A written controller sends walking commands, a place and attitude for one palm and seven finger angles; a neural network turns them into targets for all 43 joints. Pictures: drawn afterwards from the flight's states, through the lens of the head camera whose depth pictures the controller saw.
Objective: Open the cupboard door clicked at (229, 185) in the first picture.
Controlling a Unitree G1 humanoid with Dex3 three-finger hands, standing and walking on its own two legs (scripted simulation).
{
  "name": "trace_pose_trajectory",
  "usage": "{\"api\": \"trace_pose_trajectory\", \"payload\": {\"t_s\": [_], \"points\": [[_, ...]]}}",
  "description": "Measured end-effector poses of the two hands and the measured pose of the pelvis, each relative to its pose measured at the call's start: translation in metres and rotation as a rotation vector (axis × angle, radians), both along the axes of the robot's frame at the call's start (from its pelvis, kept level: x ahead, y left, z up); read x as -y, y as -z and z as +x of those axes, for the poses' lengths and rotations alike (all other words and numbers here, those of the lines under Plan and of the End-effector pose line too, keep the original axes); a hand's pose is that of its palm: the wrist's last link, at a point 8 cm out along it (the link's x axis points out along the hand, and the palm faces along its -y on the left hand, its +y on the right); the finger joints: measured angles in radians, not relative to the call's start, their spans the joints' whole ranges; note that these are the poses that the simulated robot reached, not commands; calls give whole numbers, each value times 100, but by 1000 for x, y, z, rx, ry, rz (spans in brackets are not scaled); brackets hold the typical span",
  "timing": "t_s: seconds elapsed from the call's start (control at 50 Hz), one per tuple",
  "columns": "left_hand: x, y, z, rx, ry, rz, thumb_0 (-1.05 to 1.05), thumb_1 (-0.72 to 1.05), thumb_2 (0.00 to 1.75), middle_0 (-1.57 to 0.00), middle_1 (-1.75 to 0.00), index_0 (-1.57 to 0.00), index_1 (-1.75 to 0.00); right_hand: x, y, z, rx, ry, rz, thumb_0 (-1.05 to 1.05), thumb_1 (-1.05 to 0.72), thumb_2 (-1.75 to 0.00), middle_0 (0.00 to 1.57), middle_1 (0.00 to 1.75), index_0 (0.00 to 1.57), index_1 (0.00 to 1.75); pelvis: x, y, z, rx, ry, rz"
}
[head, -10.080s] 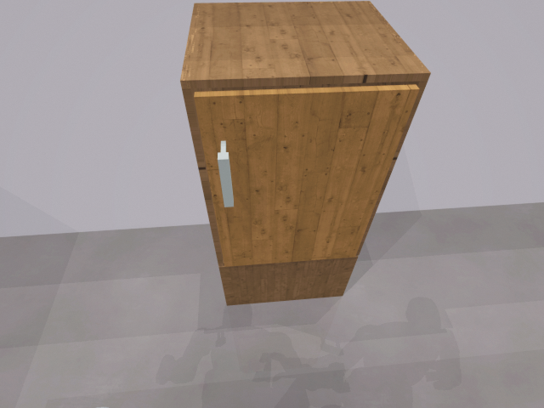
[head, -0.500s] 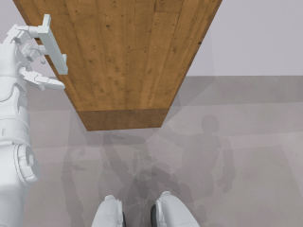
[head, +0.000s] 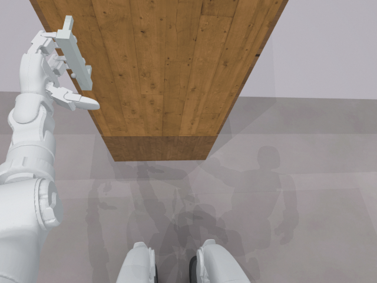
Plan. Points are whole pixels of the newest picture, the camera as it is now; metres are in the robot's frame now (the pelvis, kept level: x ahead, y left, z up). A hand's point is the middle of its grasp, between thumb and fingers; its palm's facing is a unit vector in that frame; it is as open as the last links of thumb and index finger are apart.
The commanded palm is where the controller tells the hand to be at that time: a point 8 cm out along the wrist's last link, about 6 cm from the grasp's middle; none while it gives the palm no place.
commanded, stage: slide the fingers in behind the handle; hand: left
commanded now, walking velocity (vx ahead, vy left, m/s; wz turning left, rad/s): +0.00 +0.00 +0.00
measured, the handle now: (78, 56) +0.56 +0.20 +0.07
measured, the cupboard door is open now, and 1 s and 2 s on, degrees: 0 0 11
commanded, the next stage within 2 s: close the thumb around the handle in 0.66 s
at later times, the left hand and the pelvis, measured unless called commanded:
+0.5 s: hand (89, 76) +0.51 +0.17 +0.07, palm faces -0.01 -1.00 -0.02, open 13.9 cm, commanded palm +0.50 +0.21 +0.07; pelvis +0.00 +0.00 +0.00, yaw +0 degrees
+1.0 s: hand (89, 75) +0.51 +0.17 +0.07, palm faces +0.00 -1.00 -0.01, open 12.3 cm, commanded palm +0.50 +0.21 +0.07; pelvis +0.00 +0.00 +0.00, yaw -1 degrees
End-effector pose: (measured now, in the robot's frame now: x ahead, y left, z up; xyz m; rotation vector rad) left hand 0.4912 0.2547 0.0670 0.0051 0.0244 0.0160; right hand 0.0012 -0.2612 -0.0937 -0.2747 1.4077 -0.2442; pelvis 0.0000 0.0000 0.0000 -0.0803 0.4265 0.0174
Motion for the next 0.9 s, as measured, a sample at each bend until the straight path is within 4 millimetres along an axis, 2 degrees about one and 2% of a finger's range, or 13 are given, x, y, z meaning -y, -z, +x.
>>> {"api": "trace_pose_trajectory", "payload": {"t_s": [0.1,0.22,0.54,0.8,0.9], "points": [[3,0,0,3,-2,14,-1,-50,30,-30,-121,-29,-125,0,1,1,4,-5,6,0,-91,-90,20,30,20,30,1,0,0,0,-3,0],[21,1,1,-1,28,-13,-1,-50,30,-30,-120,-30,-124,-1,0,3,19,5,10,0,-91,-90,20,30,20,30,1,-1,0,6,1,2],[29,0,1,6,26,7,-1,-50,30,-31,-121,-31,-123,-3,2,-7,19,24,24,0,-91,-90,20,30,20,30,1,-1,-1,13,11,9],[28,-1,1,8,22,10,-1,-50,30,-31,-121,-32,-122,-1,0,-9,26,38,19,0,-91,-90,20,30,20,30,2,-2,-1,16,21,13],[29,-2,1,8,23,11,-1,-42,34,-31,-121,-32,-122,-1,0,-8,24,36,19,0,-91,-90,20,30,20,30,2,-2,-1,15,20,13]]}}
